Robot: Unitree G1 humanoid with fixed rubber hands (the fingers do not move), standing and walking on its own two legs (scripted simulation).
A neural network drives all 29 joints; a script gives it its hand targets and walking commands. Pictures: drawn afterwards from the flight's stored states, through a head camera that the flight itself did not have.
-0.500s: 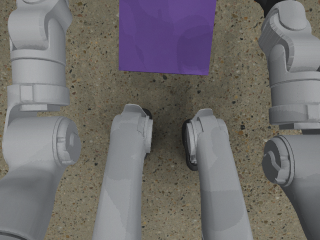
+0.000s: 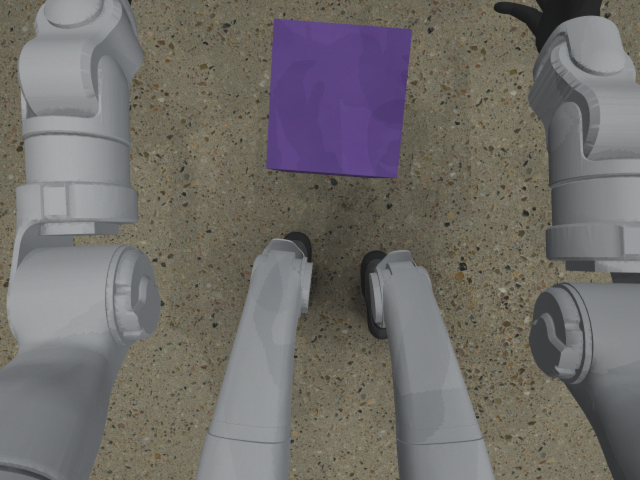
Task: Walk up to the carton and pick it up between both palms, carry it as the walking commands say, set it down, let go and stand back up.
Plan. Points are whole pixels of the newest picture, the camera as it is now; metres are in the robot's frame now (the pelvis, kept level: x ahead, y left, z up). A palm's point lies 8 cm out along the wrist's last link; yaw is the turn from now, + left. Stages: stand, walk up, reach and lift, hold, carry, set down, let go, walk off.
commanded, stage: set down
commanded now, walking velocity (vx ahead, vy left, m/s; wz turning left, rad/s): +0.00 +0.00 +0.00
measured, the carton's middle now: (334, 114) +0.51 +0.01 -0.49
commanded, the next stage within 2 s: let go in 0.12 s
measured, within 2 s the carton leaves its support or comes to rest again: neither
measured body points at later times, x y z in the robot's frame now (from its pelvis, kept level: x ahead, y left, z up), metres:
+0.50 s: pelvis +0.04 -0.01 +0.09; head +0.36 +0.00 +0.40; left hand +0.47 +0.22 -0.06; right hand +0.45 -0.22 -0.08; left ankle +0.13 +0.09 -0.58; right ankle +0.09 -0.11 -0.58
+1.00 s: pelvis +0.05 +0.00 +0.14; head +0.10 -0.01 +0.59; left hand +0.27 +0.25 +0.08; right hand +0.27 -0.24 +0.07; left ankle +0.13 +0.10 -0.58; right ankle +0.09 -0.11 -0.58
